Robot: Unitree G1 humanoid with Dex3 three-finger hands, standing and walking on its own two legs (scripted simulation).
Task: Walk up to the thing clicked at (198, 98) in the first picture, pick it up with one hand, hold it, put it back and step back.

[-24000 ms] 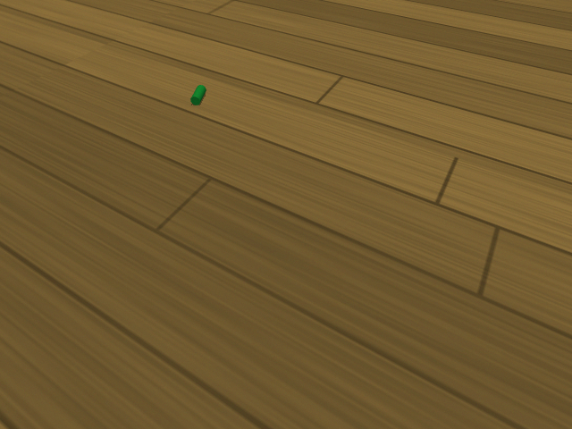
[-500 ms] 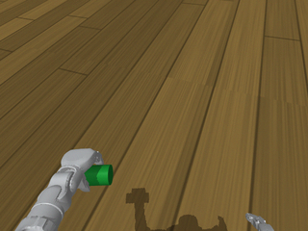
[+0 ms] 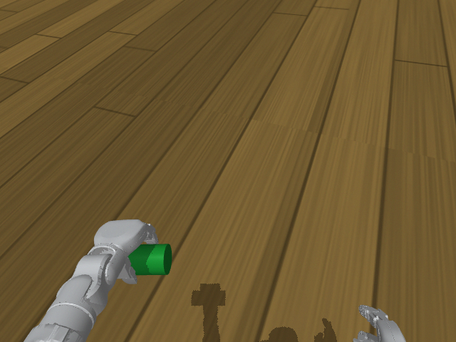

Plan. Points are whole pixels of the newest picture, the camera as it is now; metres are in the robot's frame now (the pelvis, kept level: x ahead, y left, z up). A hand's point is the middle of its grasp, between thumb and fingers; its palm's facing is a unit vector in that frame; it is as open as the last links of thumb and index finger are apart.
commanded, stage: hold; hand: left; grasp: from above
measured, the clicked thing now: (134, 259) +0.30 +0.22 -0.07
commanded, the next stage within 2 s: crouch in 0.64 s
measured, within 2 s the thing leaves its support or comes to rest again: neither
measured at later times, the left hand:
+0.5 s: hand (129, 260) +0.29 +0.22 -0.04, palm faces -0.47 -0.03 -0.88, open 8.7 cm
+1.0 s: hand (133, 266) +0.29 +0.22 -0.07, palm faces -0.48 -0.02 -0.88, open 8.7 cm
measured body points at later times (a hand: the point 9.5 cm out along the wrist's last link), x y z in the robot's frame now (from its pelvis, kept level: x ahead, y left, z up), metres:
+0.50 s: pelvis +0.00 +0.00 +0.00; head +0.01 -0.02 +0.45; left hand +0.31 +0.22 +0.01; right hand +0.14 -0.25 -0.12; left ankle +0.01 +0.10 -0.74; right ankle +0.02 -0.10 -0.74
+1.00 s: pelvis +0.00 +0.00 +0.00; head +0.03 -0.01 +0.44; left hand +0.31 +0.22 -0.02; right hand +0.14 -0.26 -0.12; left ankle +0.01 +0.10 -0.74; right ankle +0.02 -0.10 -0.74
